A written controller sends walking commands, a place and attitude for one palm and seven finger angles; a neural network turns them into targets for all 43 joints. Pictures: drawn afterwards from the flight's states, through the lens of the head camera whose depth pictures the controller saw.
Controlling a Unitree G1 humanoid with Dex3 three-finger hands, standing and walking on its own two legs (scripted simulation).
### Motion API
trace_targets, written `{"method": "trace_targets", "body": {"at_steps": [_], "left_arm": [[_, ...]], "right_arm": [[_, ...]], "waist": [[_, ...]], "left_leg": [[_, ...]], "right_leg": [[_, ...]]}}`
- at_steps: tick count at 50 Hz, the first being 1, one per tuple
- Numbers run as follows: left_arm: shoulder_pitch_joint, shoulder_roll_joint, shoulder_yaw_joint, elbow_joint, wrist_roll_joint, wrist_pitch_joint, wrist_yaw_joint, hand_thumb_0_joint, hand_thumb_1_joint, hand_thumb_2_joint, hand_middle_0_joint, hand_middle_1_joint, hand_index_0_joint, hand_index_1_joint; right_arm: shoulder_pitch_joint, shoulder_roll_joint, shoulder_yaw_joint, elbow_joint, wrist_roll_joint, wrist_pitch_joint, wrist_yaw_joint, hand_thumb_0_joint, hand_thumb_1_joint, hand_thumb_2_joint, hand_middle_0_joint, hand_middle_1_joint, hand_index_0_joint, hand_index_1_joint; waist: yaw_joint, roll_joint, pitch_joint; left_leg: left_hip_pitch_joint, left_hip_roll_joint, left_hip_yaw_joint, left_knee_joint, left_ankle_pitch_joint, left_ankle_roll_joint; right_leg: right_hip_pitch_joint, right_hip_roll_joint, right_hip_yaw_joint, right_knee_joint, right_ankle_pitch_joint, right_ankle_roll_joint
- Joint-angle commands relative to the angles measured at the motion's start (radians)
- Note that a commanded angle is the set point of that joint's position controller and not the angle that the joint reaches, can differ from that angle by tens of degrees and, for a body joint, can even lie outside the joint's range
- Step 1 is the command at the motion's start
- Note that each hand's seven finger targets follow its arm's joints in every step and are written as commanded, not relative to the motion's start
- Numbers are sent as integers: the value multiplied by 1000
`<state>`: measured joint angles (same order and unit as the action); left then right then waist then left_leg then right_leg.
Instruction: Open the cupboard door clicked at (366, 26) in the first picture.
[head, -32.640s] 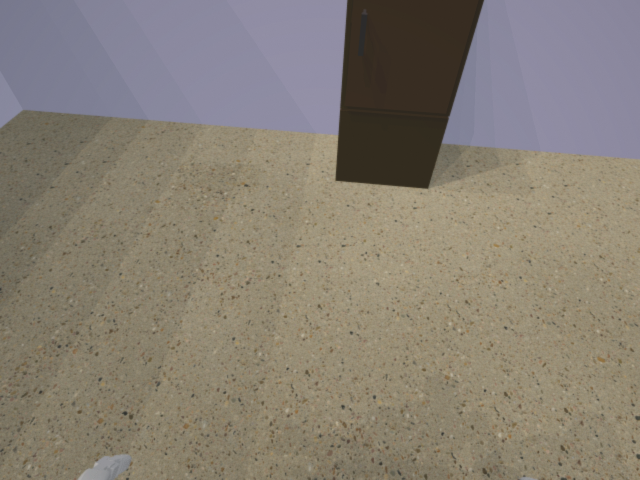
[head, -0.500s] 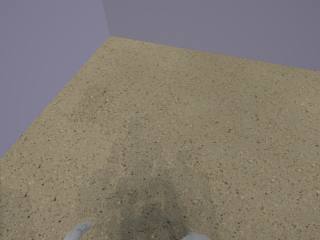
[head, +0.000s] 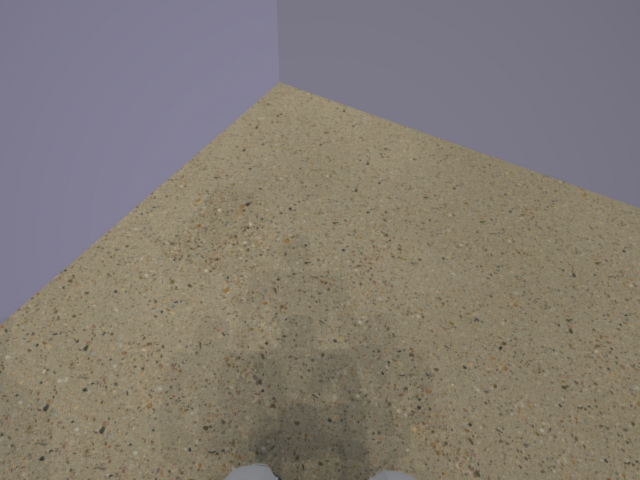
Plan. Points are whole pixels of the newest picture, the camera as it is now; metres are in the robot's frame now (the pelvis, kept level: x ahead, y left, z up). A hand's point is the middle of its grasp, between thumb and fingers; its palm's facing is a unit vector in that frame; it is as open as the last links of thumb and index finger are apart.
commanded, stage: turn to face it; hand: left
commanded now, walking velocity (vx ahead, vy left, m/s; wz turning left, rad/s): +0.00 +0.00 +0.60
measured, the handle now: out of the picture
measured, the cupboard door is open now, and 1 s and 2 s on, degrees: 46 46 46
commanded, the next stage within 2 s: none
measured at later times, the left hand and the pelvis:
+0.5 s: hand out of the picture +0.08 +0.17 -0.18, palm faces +0.35 -0.91 -0.21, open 7.4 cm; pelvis +0.07 -0.04 -0.01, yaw +20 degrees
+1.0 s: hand out of the picture +0.04 +0.11 -0.15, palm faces +0.61 -0.75 -0.25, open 7.4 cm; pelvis +0.11 -0.09 +0.01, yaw +38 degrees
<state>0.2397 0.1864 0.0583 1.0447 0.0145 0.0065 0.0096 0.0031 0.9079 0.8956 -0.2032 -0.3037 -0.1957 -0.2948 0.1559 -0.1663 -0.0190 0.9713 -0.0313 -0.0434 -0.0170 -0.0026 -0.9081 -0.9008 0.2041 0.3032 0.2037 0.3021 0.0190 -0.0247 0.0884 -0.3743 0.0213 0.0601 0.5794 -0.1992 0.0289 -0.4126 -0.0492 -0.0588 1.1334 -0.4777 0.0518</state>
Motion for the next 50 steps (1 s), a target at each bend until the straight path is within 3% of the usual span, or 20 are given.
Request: {"method": "trace_targets", "body": {"at_steps": [1, 7, 8, 9, 10, 11, 14, 19, 22, 23, 24, 26, 29, 33, 36, 38, 40, 42, 48, 50], "left_arm": [[46, 73, 22, -101, -2, 4, -4, 0, 900, 900, -200, -300, -200, -300], [83, 107, 38, -133, 2, 2, 1, 0, 900, 900, -200, -300, -200, -300], [108, 169, 49, -142, 13, -7, 8, 0, 900, 900, -200, -300, -200, -300], [110, 269, 68, -159, 25, -11, 15, 0, 900, 900, -200, -300, -200, -300], [76, 281, 61, -179, 15, -10, 19, 0, 900, 900, -200, -300, -200, -300], [-11, 251, 51, -200, 13, -7, 16, 0, 900, 900, -200, -300, -200, -300], [-79, 181, 34, -221, 15, -9, 23, 0, 900, 900, -200, -300, -200, -300], [32, 235, 47, -182, 17, -17, 17, 0, 900, 900, -200, -300, -200, -300], [-2, 243, 47, -197, -2, -13, 9, 0, 900, 900, -200, -300, -200, -300], [-12, 196, 39, -224, -6, -8, 4, 0, 900, 900, -200, -300, -200, -300], [-70, 131, 17, -270, -10, -3, 3, 0, 900, 900, -200, -300, -200, -300], [-125, 157, 22, -304, 0, 12, 10, 0, 900, 900, -200, -300, -200, -300], [-110, 157, 28, -254, 1, 27, 1, 0, 900, 900, -200, -300, -200, -300], [-68, 140, 25, -240, -5, 24, -7, 0, 900, 900, -200, -300, -200, -300], [71, 173, 39, -210, -2, 13, -2, 0, 900, 900, -200, -300, -200, -300], [78, 329, 63, -233, 20, 1, 13, 0, 900, 900, -200, -300, -200, -300], [-35, 252, 42, -263, 14, -4, 19, 0, 900, 900, -200, -300, -200, -300], [-79, 204, 26, -272, 9, -4, 19, 0, 900, 900, -200, -300, -200, -300], [57, 243, 42, -219, 16, -13, 21, 0, 900, 900, -200, -300, -200, -300], [49, 258, 49, -214, 13, -12, 19, 0, 900, 900, -200, -300, -200, -300]], "right_arm": [[38, -220, -53, -54, 5, 18, -12, 0, -900, -900, 200, 300, 200, 300], [-32, -233, -84, -98, 8, 62, 0, 0, -900, -900, 200, 300, 200, 300], [-40, -192, -81, -112, 16, 67, 5, 0, -900, -900, 200, 300, 200, 300], [-44, -124, -73, -137, 19, 66, 13, 0, -900, -900, 200, 300, 200, 300], [-58, -165, -82, -144, 13, 67, 19, 0, -900, -900, 200, 300, 200, 300], [-11, -149, -81, -140, 14, 70, 27, 0, -900, -900, 200, 300, 200, 300], [-6, -128, -73, -111, 13, 84, 37, 0, -900, -900, 200, 300, 200, 300], [-59, -97, -49, -141, 21, 67, 44, 0, -900, -900, 200, 300, 200, 300], [63, -164, -60, -121, 15, 61, 39, 0, -900, -900, 200, 300, 200, 300], [125, -257, -85, -114, 7, 53, 35, 0, -900, -900, 200, 300, 200, 300], [202, -357, -110, -107, 6, 52, 23, 0, -900, -900, 200, 300, 200, 300], [184, -367, -104, -110, 3, 58, 10, 0, -900, -900, 200, 300, 200, 300], [31, -289, -82, -141, 3, 57, -3, 0, -900, -900, 200, 300, 200, 300], [-6, -303, -91, -154, 0, 65, 1, 0, -900, -900, 200, 300, 200, 300], [-83, -280, -95, -183, 13, 80, 6, 0, -900, -900, 200, 300, 200, 300], [-96, -178, -83, -222, 22, 81, 22, 0, -900, -900, 200, 300, 200, 300], [-49, -198, -90, -193, 14, 91, 34, 0, -900, -900, 200, 300, 200, 300], [-45, -178, -85, -158, 11, 102, 41, 0, -900, -900, 200, 300, 200, 300], [-120, -116, -54, -176, 25, 85, 50, 0, -900, -900, 200, 300, 200, 300], [-78, -124, -52, -171, 25, 79, 45, 0, -900, -900, 200, 300, 200, 300]], "waist": [[-3, 175, -158], [35, 112, -146], [55, -37, -135], [71, -308, -129], [63, -274, -121], [2, -162, -112], [-29, -219, -74], [21, -158, -116], [-50, -96, -192], [-82, 115, -246], [-127, 361, -255], [-108, 131, -214], [-51, 275, -133], [-32, 198, -156], [42, 101, -149], [67, -356, -119], [-10, -206, -82], [-37, -223, -62], [38, -170, -144], [19, -171, -171]], "left_leg": [[40, 226, -243, -254, 249, 122], [-122, 135, -291, -166, -111, 66], [-231, 42, -213, -33, -201, 8], [-315, -82, -35, 249, -352, -68], [-271, -27, -71, 497, -422, -61], [-234, 1, -84, 579, -350, -56], [-212, 44, -31, 551, -287, -86], [-100, -6, 71, 139, -239, -86], [176, -15, 63, -117, 54, -58], [359, 168, -168, -163, 310, 14], [432, 410, -495, -183, 758, 185], [330, 422, -434, -174, 515, 239], [189, 249, -301, -188, 387, 132], [132, 192, -290, -175, 263, 106], [-72, 112, -277, -66, 1, 44], [-247, -83, -72, 428, -426, -73], [-207, -3, -122, 647, -329, -57], [-206, 18, -77, 660, -267, -84], [-92, -17, 41, 196, -279, -92], [-15, -21, 53, 70, -218, -82]], "right_leg": [[39, -11, 24, -158, 52, 13], [295, 30, -3, -594, 196, 6], [372, -92, 135, -768, 102, -28], [360, -377, 439, -929, 55, -133], [255, -466, 472, -940, 147, -212], [199, -416, 353, -913, 150, -222], [207, -302, 107, -811, 476, -169], [379, -296, -2, -645, 883, -145], [271, -262, -81, -452, 805, -62], [65, -177, -117, -266, 469, -1], [-173, -56, -78, -49, -191, 55], [-198, -72, 55, 55, -135, 31], [-134, -53, 61, -34, -9, 34], [35, 12, 13, -304, 12, 21], [304, 13, 10, -655, 206, 10], [284, -436, 491, -951, 167, -167], [145, -373, 330, -896, 182, -204], [167, -283, 159, -827, 408, -169], [410, -293, 43, -689, 821, -165], [405, -306, 19, -637, 826, -152]]}}
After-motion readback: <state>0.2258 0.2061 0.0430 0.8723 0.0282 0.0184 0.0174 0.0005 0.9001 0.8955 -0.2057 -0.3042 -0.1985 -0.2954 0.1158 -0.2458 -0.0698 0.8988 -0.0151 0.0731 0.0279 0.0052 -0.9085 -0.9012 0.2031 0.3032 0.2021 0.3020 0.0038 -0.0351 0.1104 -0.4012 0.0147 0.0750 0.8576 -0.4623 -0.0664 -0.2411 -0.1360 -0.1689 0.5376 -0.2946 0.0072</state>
